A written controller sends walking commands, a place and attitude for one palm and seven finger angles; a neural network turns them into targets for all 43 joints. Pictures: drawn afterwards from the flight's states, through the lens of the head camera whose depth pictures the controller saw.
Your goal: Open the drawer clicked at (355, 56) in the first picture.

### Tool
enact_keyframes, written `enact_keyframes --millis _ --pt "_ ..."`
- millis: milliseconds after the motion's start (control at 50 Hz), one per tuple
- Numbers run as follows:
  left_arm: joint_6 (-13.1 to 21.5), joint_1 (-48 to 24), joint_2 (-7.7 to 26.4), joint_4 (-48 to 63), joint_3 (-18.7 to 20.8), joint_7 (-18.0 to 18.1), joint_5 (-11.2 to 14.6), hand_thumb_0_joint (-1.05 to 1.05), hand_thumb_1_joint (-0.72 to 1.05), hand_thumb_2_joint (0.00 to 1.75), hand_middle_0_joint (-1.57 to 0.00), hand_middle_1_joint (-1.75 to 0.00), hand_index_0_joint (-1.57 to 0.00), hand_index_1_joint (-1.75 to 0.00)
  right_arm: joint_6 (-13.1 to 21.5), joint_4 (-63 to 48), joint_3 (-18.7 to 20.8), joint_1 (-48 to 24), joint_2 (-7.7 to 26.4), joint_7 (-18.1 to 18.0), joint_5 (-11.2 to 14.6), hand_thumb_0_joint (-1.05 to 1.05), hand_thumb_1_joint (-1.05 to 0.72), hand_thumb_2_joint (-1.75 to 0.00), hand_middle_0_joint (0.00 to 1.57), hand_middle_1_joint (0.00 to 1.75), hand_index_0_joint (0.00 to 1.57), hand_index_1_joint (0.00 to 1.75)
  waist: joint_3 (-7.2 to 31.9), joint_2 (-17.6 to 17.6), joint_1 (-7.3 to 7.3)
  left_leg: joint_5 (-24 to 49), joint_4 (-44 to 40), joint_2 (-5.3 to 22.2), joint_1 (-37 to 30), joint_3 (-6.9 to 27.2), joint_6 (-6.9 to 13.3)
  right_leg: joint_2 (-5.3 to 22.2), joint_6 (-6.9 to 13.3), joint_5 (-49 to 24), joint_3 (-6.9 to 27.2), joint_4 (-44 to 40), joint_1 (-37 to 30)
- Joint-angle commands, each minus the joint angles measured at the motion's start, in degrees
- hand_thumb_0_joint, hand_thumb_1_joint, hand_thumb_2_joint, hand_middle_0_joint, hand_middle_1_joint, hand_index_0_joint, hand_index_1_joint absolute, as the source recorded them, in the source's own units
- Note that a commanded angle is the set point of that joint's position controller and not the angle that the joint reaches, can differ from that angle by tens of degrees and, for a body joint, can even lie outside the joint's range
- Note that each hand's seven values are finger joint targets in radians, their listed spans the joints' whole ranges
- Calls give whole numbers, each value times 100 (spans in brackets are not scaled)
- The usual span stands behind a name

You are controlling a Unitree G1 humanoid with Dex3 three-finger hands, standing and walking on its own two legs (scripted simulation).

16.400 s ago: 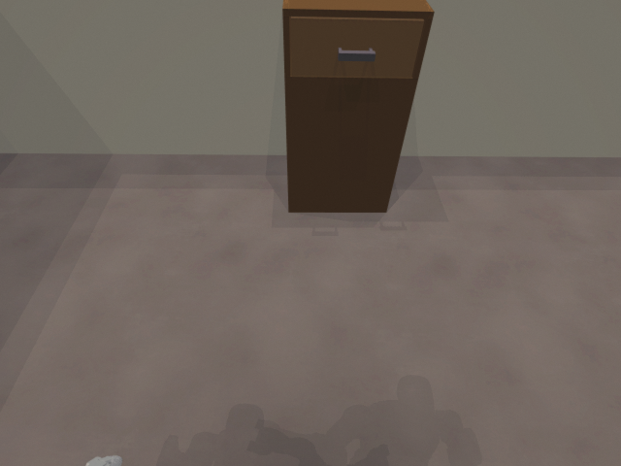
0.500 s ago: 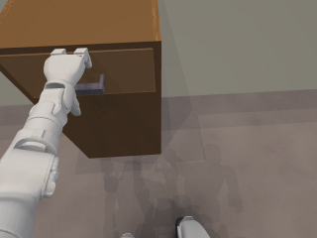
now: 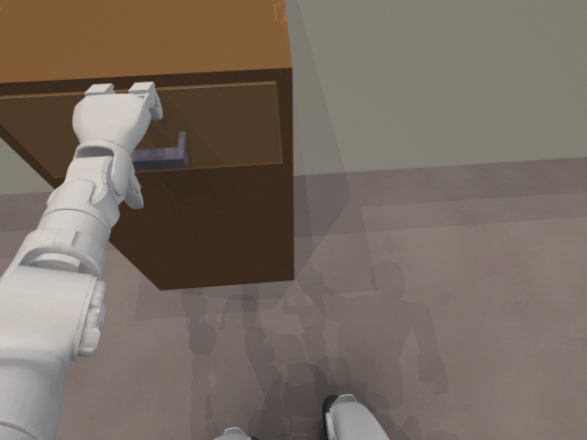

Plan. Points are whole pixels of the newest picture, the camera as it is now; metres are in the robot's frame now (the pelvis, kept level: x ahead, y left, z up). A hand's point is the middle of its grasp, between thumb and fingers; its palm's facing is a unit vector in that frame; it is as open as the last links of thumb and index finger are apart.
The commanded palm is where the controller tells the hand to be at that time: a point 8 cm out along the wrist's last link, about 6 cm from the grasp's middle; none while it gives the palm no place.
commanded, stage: move the hooked fingers above the handle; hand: left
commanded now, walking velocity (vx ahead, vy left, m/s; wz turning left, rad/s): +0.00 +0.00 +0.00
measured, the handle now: (150, 149) +0.56 +0.19 +0.01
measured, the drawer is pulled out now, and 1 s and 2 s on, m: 0.00 0.00 0.00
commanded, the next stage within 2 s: lower the fingers behind the handle in 0.06 s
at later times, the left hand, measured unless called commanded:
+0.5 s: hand (132, 148) +0.52 +0.19 +0.06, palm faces +0.02 +0.01 -1.00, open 13.6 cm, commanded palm +0.51 +0.22 +0.08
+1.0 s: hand (134, 150) +0.52 +0.19 +0.06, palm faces +0.03 +0.04 -1.00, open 13.7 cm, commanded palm +0.51 +0.22 +0.05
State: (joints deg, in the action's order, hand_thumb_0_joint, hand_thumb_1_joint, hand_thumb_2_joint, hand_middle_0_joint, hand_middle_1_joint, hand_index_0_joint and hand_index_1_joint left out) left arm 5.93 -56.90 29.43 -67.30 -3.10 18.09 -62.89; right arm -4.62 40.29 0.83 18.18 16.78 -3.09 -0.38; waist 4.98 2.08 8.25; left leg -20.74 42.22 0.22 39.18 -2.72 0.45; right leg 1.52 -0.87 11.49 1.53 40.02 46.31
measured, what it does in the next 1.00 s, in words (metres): stands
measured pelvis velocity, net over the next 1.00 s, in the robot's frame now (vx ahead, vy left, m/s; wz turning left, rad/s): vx -0.04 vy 0.00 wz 0.01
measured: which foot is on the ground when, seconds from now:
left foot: down 0.00-1.00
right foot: down 0.00-1.00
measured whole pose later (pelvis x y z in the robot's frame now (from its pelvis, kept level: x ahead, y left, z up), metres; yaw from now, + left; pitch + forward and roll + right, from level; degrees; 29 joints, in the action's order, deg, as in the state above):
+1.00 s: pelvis -0.04 +0.00 -0.03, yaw +1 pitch +21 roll +2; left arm 1.7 -66.3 32.7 -71.5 -5.1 17.3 -62.9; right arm -2.5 37.4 -1.1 18.9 17.7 -4.4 1.1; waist 6.0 1.2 11.1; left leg -22.3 53.3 -0.5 52.6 -2.3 1.0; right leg 1.7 -0.6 12.1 2.0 49.7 59.2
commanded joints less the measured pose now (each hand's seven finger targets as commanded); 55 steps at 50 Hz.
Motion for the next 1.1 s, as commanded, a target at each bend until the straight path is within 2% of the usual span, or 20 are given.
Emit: enact_keyframes --millis 0,120,160,180,200,260,280,360,400,420,480,540,620,700,800,840,880,920,980,1080 --pt "-394 -2566 2073 586 485 102 48 0 -50 30 -30 -120 -30 -120 113 -333 311 675 928 -64 3 0 -90 -90 20 30 20 30 2108 -346 37 91 -657 -254 -54 20 195 -197 106 314 -72 -522 -2014" --pt "-471 -2794 2051 544 458 147 -14 0 -50 30 -30 -120 -30 -120 135 -295 309 755 939 -57 -7 0 -90 -90 20 30 20 30 2198 -260 81 183 -606 -249 -119 61 192 -209 121 253 -110 -444 -1857" --pt "-522 -2788 1892 438 332 144 -41 0 -50 30 -30 -120 -30 -120 135 -298 306 780 929 -40 -8 0 -90 -90 20 30 20 30 2147 -204 110 185 -603 -251 -107 70 173 -215 131 256 -137 -417 -1762" --pt "-512 -2806 1733 423 277 145 -13 0 -50 30 -30 -120 -30 -120 145 -299 326 796 913 -34 -13 0 -90 -90 20 30 20 30 2170 -361 163 233 -574 -246 -142 74 191 -226 129 204 -131 -451 -1774" --pt "-502 -2717 1959 425 426 148 -23 0 -50 30 -30 -120 -30 -120 144 -284 310 798 953 -27 -19 0 -90 -90 20 30 20 30 2205 -313 83 200 -567 -246 -80 70 184 -212 122 234 -130 -408 -1799" --pt "-554 -2545 1736 280 288 117 -22 0 -50 30 -30 -120 -30 -120 137 -305 313 796 927 -14 -22 0 -90 -90 20 30 20 30 2088 -363 111 159 -543 -246 -11 51 180 -225 129 252 -137 -397 -1727" --pt "-510 -2558 1870 396 412 107 -7 0 -50 30 -30 -120 -30 -120 130 -312 309 778 948 -12 -24 0 -90 -90 20 30 20 30 2195 -340 62 248 -517 -246 -23 51 180 -219 144 165 -128 -368 -1805" --pt "-582 -2435 1863 148 309 48 -23 0 -50 30 -30 -120 -30 -120 128 -334 277 755 961 -29 3 0 -90 -90 20 30 20 30 1843 -458 125 -170 -495 -256 275 28 182 -214 120 569 -115 -394 -1585" --pt "-591 -2433 1898 73 297 36 -33 0 -50 30 -30 -120 -30 -120 137 -332 270 784 977 -44 3 0 -90 -90 20 30 20 30 1831 -536 161 -207 -444 -259 360 18 195 -203 107 596 -99 -380 -1555" --pt "-609 -2330 1930 33 326 11 -33 0 -50 30 -30 -120 -30 -120 133 -346 267 778 983 -42 7 0 -90 -90 20 30 20 30 1830 -430 108 -254 -425 -271 394 16 182 -206 119 654 -102 -345 -1501" --pt "-613 -2488 1800 51 228 1 -52 0 -50 30 -30 -120 -30 -120 151 -356 275 824 981 -43 7 0 -90 -90 20 30 20 30 1880 -483 195 -267 -359 -259 408 27 192 -213 127 668 -120 -296 -1367" --pt "-679 -2273 1910 -132 254 -24 -80 0 -50 30 -30 -120 -30 -120 141 -385 251 826 998 -51 15 0 -90 -90 20 30 20 30 1879 -503 140 -367 -266 -284 624 -2 187 -201 115 766 -98 -224 -1349" --pt "-761 -2386 1848 -301 134 -72 -86 0 -50 30 -30 -120 -30 -120 159 -410 223 839 1027 -74 53 0 -90 -90 20 30 20 30 1644 -526 263 -730 -219 -279 810 17 192 -196 112 1137 -106 -215 -1030" --pt "-821 -2590 1845 -399 20 -103 -114 0 -50 30 -30 -120 -30 -120 217 -437 202 875 1053 -120 78 0 -90 -90 20 30 20 30 1669 -554 374 -910 -136 -276 931 28 221 -187 104 1313 -94 -157 -846" --pt "-840 -2542 2015 -467 91 -196 -165 0 -50 30 -30 -120 -30 -120 231 -509 170 895 1071 -140 94 0 -90 -90 20 30 20 30 1844 -450 327 -933 21 -289 1100 30 231 -178 116 1352 -71 3 -794" --pt "-844 -2563 1828 -423 -50 -247 -135 0 -50 30 -30 -120 -30 -120 262 -554 168 862 1050 -153 122 0 -90 -90 20 30 20 30 1743 -470 384 -1118 26 -282 1158 41 234 -183 114 1549 -87 -7 -640" --pt "-809 -2598 1958 -379 39 -296 -112 0 -50 30 -30 -120 -30 -120 282 -581 163 867 1066 -171 136 0 -90 -90 20 30 20 30 1835 -574 382 -1140 92 -286 1242 49 254 -189 117 1583 -63 36 -658" --pt "-810 -2563 1876 -388 -40 -345 -110 0 -50 30 -30 -120 -30 -120 308 -605 149 880 1059 -182 150 0 -90 -90 20 30 20 30 1762 -417 393 -1192 102 -272 1277 68 246 -185 119 1614 -90 105 -514" --pt "-783 -2631 1961 -310 -25 -413 -73 0 -50 30 -30 -120 -30 -120 341 -647 134 832 1074 -216 181 0 -90 -90 20 30 20 30 1800 -591 422 -1309 186 -284 1428 85 270 -186 120 1813 -59 129 -466" --pt "-756 -2618 1938 -266 -85 -496 -57 0 -50 30 -30 -120 -30 -120 393 -661 122 824 1076 -254 205 0 -90 -90 20 30 20 30 1847 -506 451 -1341 316 -276 1552 114 286 -184 130 1855 -57 264 -277"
